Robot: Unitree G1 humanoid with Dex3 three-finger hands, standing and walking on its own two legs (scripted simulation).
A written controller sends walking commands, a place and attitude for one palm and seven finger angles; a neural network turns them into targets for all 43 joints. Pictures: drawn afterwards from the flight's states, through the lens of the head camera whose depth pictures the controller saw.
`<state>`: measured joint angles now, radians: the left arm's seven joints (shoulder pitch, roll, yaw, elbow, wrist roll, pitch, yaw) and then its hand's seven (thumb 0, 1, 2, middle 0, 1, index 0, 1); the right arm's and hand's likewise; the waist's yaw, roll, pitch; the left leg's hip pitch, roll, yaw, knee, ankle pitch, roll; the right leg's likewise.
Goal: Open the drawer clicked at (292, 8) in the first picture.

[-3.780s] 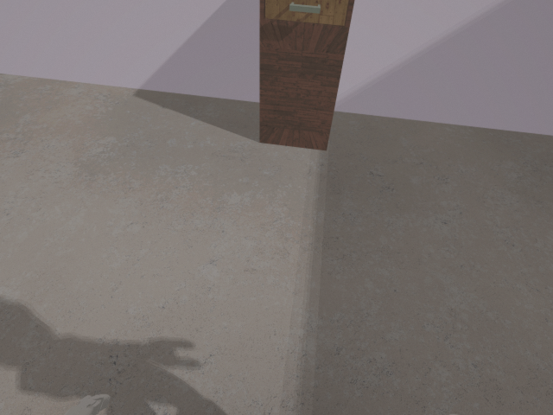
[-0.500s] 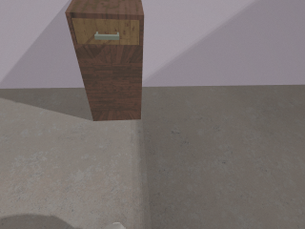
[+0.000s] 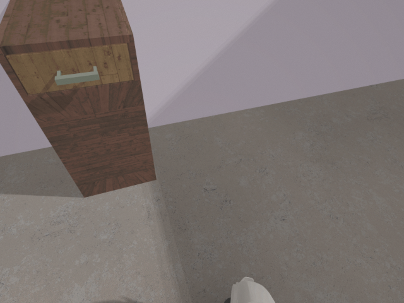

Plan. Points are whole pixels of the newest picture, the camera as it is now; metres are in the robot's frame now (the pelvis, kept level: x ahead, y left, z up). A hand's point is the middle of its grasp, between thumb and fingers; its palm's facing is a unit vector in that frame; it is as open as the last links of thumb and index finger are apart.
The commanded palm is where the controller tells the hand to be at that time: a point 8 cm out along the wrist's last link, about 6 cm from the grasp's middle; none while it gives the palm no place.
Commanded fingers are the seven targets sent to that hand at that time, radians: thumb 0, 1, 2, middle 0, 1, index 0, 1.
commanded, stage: turn to face it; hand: left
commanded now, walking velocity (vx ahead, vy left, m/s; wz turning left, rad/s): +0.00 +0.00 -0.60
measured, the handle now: (77, 74) +0.78 +0.45 +0.00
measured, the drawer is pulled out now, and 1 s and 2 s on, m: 0.00 0.00 0.00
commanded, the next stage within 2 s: take the last steps up to it in 0.94 s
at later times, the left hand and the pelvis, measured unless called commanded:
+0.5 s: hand (127, 280) +0.20 +0.18 -0.18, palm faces +0.15 -0.98 -0.16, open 7.3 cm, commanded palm none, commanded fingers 0.00 0.90 0.90 -0.20 -0.30 -0.20 -0.30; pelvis +0.11 +0.00 -0.01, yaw +7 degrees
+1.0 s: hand out of the picture +0.12 +0.21 -0.16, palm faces +0.29 -0.92 -0.27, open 7.4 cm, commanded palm none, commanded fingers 0.00 0.90 0.90 -0.20 -0.30 -0.20 -0.30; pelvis +0.11 -0.01 +0.00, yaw +15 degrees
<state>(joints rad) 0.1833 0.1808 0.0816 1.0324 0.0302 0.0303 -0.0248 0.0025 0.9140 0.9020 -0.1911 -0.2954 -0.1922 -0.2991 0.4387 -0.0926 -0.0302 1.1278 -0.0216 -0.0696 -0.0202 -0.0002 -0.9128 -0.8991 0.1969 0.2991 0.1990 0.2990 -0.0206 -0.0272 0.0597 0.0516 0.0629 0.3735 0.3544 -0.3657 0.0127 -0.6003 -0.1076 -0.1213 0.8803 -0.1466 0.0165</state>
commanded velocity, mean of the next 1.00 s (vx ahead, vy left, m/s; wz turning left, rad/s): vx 0.00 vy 0.00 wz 0.39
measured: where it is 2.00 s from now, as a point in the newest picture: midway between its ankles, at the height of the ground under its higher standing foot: outside the picture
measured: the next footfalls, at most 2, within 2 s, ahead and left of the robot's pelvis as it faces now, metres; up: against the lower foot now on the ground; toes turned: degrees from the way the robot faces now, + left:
right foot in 0.12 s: +0.20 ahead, -0.12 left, +0.00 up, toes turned -12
left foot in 0.52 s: +0.15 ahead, +0.12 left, +0.00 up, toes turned +17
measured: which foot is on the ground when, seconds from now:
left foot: down 0.00-0.12, up 0.14-0.50, down 0.52-1.00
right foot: up 0.00-0.10, down 0.12-0.54, up 0.56-1.00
